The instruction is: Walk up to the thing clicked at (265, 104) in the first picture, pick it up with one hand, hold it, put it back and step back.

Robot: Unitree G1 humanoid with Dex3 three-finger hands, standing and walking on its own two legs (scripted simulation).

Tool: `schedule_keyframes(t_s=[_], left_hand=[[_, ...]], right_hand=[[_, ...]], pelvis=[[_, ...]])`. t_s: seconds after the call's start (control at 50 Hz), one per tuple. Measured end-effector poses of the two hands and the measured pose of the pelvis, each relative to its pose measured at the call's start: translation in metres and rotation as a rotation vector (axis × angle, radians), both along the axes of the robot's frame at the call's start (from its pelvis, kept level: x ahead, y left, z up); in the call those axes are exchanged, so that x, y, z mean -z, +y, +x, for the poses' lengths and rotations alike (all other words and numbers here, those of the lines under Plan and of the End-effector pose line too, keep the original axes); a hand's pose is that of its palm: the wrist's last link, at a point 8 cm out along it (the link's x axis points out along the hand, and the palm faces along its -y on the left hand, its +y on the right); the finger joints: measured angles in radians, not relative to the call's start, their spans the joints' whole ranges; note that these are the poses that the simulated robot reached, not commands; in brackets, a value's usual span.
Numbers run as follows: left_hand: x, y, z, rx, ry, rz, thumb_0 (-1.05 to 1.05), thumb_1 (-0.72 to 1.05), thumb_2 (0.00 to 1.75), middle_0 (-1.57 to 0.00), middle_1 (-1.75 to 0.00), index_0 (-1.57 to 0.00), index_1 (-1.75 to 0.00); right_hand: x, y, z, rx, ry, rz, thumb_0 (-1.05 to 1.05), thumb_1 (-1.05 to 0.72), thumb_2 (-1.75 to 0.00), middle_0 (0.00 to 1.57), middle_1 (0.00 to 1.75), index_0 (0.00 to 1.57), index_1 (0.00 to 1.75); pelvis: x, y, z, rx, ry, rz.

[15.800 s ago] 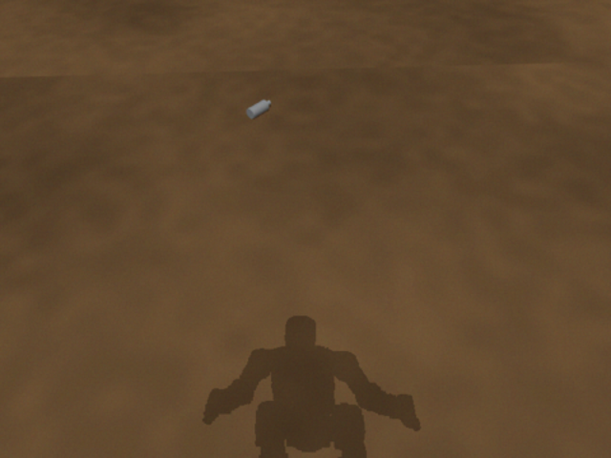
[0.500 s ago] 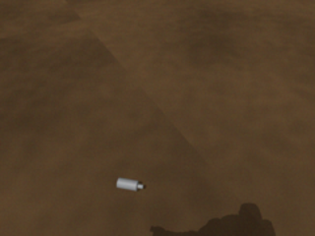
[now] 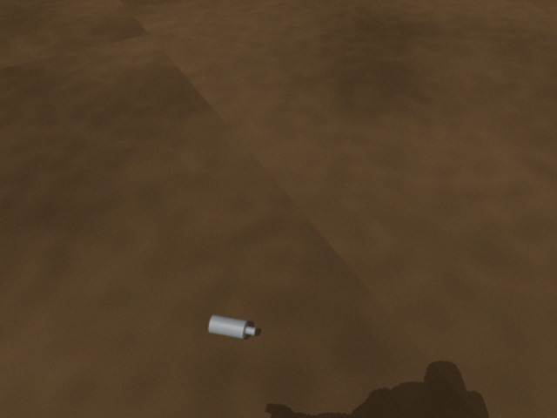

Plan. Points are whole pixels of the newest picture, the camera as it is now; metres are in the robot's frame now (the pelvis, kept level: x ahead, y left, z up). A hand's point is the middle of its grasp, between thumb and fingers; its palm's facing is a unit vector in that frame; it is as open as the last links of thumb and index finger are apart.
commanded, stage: walk up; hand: left
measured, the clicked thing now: (233, 327) +0.55 +0.23 -0.75
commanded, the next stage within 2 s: none
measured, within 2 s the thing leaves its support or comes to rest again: neither
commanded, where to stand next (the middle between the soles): +0.17 +0.04 m, yaw -4 degrees
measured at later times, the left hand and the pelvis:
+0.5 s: hand out of the picture +0.15 +0.37 -0.17, palm faces -0.11 -0.93 -0.36, open 7.4 cm; pelvis +0.09 +0.09 -0.01, yaw -4 degrees
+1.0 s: hand (142, 342) +0.28 +0.29 -0.17, palm faces -0.12 -0.94 -0.31, open 7.3 cm; pelvis +0.12 +0.06 -0.02, yaw -5 degrees
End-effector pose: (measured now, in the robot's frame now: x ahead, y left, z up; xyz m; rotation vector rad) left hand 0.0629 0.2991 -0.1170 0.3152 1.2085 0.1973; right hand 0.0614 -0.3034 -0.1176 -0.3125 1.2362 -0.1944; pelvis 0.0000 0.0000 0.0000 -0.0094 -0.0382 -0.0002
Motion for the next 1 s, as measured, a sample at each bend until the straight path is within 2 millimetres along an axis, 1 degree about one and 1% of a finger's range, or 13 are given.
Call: schedule_keyframes(t_s=[0.1, 0.16, 0.2, 0.28, 0.36, 0.44, 0.52, 0.6, 0.7, 0.78, 0.84, 0.92, 1.0], left_hand=[[-0.004, 0.029, -0.018, -0.033, 0.007, 0.035, 0.00, 0.90, 0.90, -0.20, -0.30, -0.21, -0.30], [-0.003, 0.054, -0.026, -0.042, 0.049, 0.053, 0.00, 0.90, 0.90, -0.20, -0.30, -0.21, -0.30], [0.001, 0.073, -0.025, -0.042, 0.074, 0.058, 0.01, 0.90, 0.90, -0.20, -0.30, -0.21, -0.30], [0.020, 0.108, -0.006, -0.022, 0.109, 0.067, 0.01, 0.90, 0.90, -0.20, -0.30, -0.21, -0.30], [0.021, 0.118, 0.030, 0.013, 0.103, 0.054, 0.01, 0.91, 0.90, -0.20, -0.30, -0.20, -0.30], [0.016, 0.118, 0.066, 0.051, 0.080, 0.033, 0.01, 0.91, 0.90, -0.20, -0.30, -0.20, -0.30], [0.014, 0.113, 0.101, 0.080, 0.069, 0.028, 0.01, 0.91, 0.90, -0.20, -0.30, -0.20, -0.30], [0.013, 0.101, 0.135, 0.106, 0.038, 0.030, 0.01, 0.91, 0.90, -0.20, -0.30, -0.20, -0.30], [0.014, 0.078, 0.170, 0.140, -0.021, 0.040, 0.00, 0.91, 0.90, -0.20, -0.30, -0.20, -0.30], [0.008, 0.059, 0.191, 0.168, -0.072, 0.025, 0.00, 0.91, 0.90, -0.20, -0.30, -0.20, -0.30], [0.007, 0.049, 0.204, 0.184, -0.105, 0.010, 0.00, 0.91, 0.90, -0.20, -0.30, -0.21, -0.30], [0.014, 0.044, 0.215, 0.173, -0.132, -0.023, 0.00, 0.90, 0.90, -0.20, -0.30, -0.21, -0.30], [0.016, 0.041, 0.215, 0.155, -0.120, -0.040, 0.00, 0.91, 0.90, -0.20, -0.30, -0.21, -0.30]], right_hand=[[-0.006, -0.001, 0.012, -0.021, 0.000, -0.027, 0.01, -0.91, -0.89, 0.20, 0.30, 0.20, 0.30], [-0.011, 0.006, 0.022, -0.027, -0.007, -0.046, 0.01, -0.91, -0.89, 0.20, 0.30, 0.20, 0.30], [-0.013, 0.014, 0.031, -0.027, -0.013, -0.062, 0.01, -0.91, -0.89, 0.20, 0.30, 0.20, 0.30], [-0.009, 0.038, 0.040, 0.000, -0.045, -0.102, 0.01, -0.91, -0.89, 0.20, 0.30, 0.20, 0.30], [-0.013, 0.065, 0.039, 0.041, -0.040, -0.082, 0.01, -0.91, -0.89, 0.20, 0.30, 0.20, 0.30], [-0.015, 0.084, 0.042, 0.056, -0.034, -0.065, 0.01, -0.90, -0.89, 0.20, 0.30, 0.20, 0.30], [-0.011, 0.089, 0.051, 0.070, -0.034, -0.059, 0.01, -0.90, -0.89, 0.20, 0.30, 0.20, 0.30], [-0.002, 0.081, 0.064, 0.084, -0.034, -0.058, 0.01, -0.90, -0.89, 0.20, 0.31, 0.21, 0.30], [0.014, 0.059, 0.087, 0.097, -0.056, -0.058, 0.01, -0.90, -0.89, 0.20, 0.31, 0.21, 0.30], [0.014, 0.051, 0.104, 0.098, -0.074, -0.056, 0.01, -0.90, -0.89, 0.20, 0.30, 0.20, 0.30], [0.010, 0.050, 0.113, 0.084, -0.088, -0.061, 0.01, -0.91, -0.89, 0.20, 0.30, 0.20, 0.30], [0.006, 0.051, 0.112, 0.067, -0.086, -0.082, 0.01, -0.91, -0.89, 0.20, 0.30, 0.20, 0.30], [0.001, 0.050, 0.107, 0.059, -0.065, -0.078, 0.01, -0.90, -0.89, 0.20, 0.30, 0.20, 0.30]], pelvis=[[0.003, 0.018, 0.011, 0.009, 0.001, -0.019], [0.005, 0.033, 0.021, 0.008, -0.005, -0.028], [0.009, 0.046, 0.031, 0.005, -0.009, -0.031], [0.024, 0.073, 0.050, 0.024, -0.024, -0.005], [0.018, 0.084, 0.066, 0.037, -0.025, -0.003], [0.011, 0.091, 0.084, 0.051, -0.022, 0.001], [0.011, 0.093, 0.097, 0.067, -0.021, 0.004], [0.016, 0.087, 0.107, 0.080, -0.018, 0.007], [0.026, 0.072, 0.115, 0.089, -0.013, -0.002], [0.023, 0.067, 0.118, 0.096, -0.006, 0.020], [0.022, 0.067, 0.120, 0.097, 0.003, 0.024], [0.024, 0.068, 0.122, 0.092, 0.000, 0.034], [0.020, 0.062, 0.124, 0.095, -0.004, 0.020]])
